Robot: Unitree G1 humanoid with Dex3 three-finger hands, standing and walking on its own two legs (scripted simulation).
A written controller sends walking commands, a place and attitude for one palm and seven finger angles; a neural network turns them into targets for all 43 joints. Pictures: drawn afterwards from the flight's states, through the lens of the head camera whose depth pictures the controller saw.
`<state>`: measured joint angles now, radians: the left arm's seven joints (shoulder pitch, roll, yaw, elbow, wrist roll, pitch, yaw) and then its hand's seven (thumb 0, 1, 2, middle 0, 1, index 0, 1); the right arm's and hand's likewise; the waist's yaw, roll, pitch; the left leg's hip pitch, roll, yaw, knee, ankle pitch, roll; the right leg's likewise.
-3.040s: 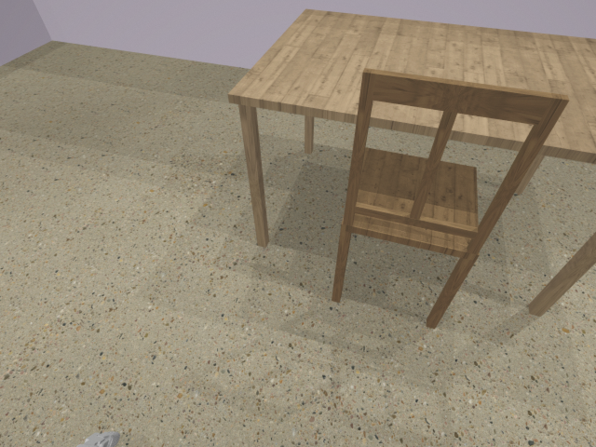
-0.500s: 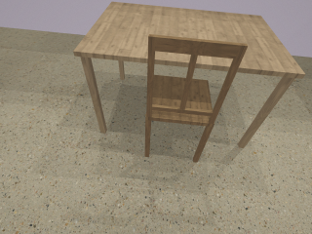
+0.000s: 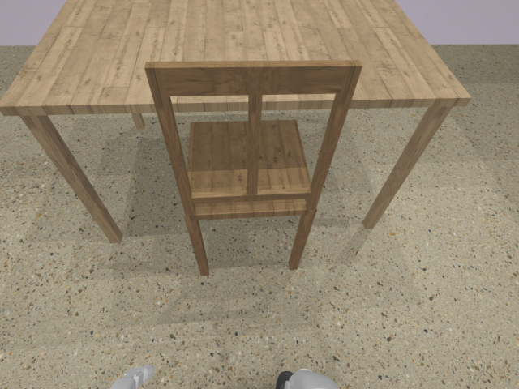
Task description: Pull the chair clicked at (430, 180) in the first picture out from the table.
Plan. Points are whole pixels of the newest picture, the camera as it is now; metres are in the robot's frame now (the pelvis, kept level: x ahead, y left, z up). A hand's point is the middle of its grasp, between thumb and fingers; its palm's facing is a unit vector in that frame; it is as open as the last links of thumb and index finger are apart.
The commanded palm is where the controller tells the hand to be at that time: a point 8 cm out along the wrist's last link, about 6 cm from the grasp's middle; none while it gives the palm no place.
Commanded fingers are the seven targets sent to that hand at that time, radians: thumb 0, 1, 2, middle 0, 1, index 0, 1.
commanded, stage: take the last steps up to it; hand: left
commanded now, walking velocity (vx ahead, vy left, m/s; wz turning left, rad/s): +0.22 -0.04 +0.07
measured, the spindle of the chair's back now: (253, 151) +0.61 +0.00 -0.06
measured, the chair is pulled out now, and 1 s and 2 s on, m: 0.00 0.00 0.00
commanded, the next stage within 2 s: come to a stop and stand still in 0.18 s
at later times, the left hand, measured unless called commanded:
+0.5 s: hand out of the picture +0.13 +0.15 -0.17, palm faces +0.12 -0.98 -0.13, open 7.3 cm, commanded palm none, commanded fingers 0.00 0.90 0.90 -0.20 -0.30 -0.20 -0.30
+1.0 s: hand out of the picture +0.11 +0.12 -0.14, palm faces +0.12 -0.97 -0.23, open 7.3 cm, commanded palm none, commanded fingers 0.00 0.90 0.90 -0.20 -0.30 -0.20 -0.30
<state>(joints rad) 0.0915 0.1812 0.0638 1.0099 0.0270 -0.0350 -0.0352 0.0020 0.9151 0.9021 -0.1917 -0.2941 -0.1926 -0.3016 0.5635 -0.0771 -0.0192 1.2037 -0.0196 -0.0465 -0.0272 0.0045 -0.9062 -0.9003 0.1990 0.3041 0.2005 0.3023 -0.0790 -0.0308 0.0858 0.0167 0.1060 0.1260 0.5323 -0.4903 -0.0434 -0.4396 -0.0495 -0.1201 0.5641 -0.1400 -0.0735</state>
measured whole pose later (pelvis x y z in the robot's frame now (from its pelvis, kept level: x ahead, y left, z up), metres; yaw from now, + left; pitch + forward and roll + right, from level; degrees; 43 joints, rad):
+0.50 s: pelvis +0.14 -0.01 +0.02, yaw +2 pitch -1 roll +0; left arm 0.29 0.16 0.02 1.12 0.01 0.01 0.04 0.00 0.92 0.90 -0.19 -0.29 -0.19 -0.30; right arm 0.16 -0.12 0.00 1.05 -0.01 -0.02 -0.05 0.01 -0.93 -0.90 0.19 0.30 0.20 0.30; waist 0.04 -0.08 0.03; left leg -0.25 0.00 0.14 0.49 -0.23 0.06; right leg -0.16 -0.03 -0.08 0.53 -0.34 0.00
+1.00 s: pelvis +0.11 -0.06 +0.02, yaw +2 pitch -1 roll +2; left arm 0.28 0.13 0.03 1.05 0.03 -0.01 0.04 0.00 0.91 0.90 -0.20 -0.29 -0.20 -0.30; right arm 0.18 -0.22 -0.06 1.06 -0.01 0.07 -0.02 0.00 -0.91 -0.90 0.19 0.30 0.20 0.30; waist 0.04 0.00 0.04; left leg -0.30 0.00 0.01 0.81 -0.45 -0.03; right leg -0.21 -0.04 -0.08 0.48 -0.26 -0.04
